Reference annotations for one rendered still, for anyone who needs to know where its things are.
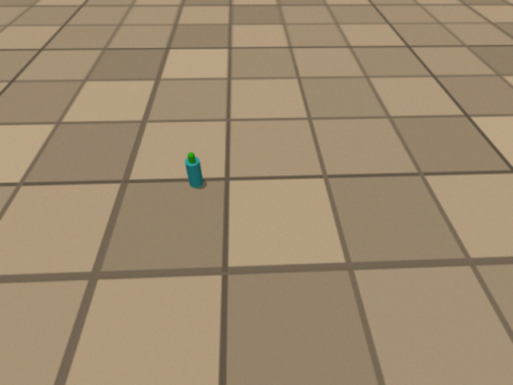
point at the bottle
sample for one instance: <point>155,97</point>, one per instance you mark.
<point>194,171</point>

